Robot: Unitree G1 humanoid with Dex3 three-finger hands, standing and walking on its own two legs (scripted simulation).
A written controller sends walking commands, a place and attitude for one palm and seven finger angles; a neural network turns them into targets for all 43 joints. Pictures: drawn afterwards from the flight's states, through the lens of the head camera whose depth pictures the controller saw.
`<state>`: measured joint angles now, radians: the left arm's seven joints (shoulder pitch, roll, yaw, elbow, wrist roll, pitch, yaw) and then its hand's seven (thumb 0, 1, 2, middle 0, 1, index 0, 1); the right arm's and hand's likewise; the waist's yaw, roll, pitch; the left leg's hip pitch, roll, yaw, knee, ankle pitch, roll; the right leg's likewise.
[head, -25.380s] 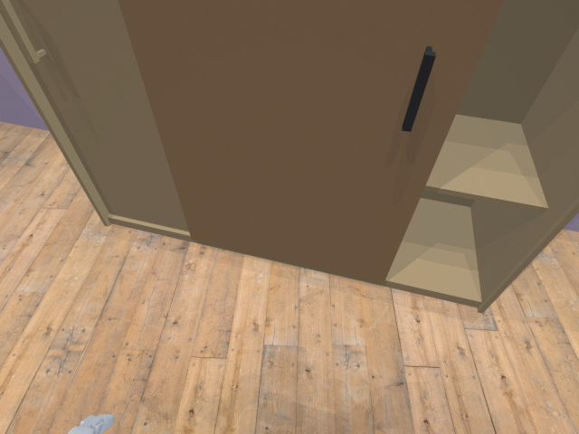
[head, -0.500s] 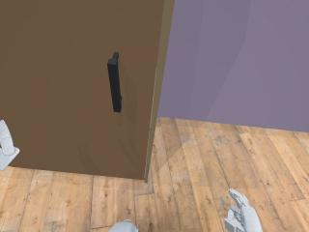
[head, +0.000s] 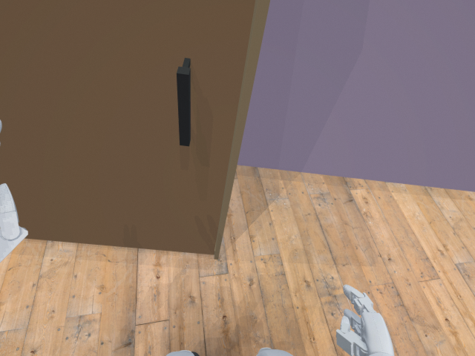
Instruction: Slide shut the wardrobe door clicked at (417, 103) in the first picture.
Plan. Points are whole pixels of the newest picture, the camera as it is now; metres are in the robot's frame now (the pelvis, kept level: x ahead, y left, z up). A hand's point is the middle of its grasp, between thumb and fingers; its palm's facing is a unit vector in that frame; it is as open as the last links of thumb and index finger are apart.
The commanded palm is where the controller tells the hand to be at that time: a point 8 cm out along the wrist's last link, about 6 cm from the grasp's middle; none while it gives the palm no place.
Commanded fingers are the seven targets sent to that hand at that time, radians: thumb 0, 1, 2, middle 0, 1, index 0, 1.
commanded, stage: stop stepping back and stand still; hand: left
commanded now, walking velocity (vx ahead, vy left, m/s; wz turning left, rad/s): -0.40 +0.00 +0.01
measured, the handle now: (185, 104) +0.54 +0.15 +0.09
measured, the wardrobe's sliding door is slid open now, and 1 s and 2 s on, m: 0.00 0.00 0.00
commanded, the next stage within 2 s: let the arm hang, fingers relaxed in 1.34 s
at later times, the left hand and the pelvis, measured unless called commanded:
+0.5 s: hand out of the picture +0.09 +0.27 +0.16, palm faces +0.48 -0.82 -0.32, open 7.4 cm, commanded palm +0.03 +0.30 +0.18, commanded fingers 0.00 0.90 0.90 -0.20 -0.30 -0.20 -0.30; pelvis -0.12 +0.00 -0.01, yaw -1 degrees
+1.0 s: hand out of the picture +0.08 +0.29 +0.17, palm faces +0.46 -0.78 -0.42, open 7.4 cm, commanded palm +0.01 +0.33 +0.18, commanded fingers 0.00 0.90 0.90 -0.20 -0.30 -0.20 -0.30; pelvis -0.12 +0.03 -0.01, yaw +1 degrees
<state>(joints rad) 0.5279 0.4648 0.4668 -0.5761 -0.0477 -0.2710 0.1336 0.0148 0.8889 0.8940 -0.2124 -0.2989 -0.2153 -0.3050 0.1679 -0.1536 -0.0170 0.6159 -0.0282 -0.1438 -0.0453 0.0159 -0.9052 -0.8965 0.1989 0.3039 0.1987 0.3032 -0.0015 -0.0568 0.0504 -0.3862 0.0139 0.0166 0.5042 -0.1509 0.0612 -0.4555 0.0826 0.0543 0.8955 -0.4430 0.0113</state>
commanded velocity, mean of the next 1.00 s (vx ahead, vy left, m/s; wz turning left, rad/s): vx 0.12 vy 0.01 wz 0.00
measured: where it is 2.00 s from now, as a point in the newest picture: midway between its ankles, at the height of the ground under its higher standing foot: outside the picture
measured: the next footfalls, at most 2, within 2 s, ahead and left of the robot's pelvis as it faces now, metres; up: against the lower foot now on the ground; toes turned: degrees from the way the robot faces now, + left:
right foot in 0.22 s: -0.01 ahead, -0.08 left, +0.00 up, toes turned -6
left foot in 0.44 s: -0.04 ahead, +0.13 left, +0.00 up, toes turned +3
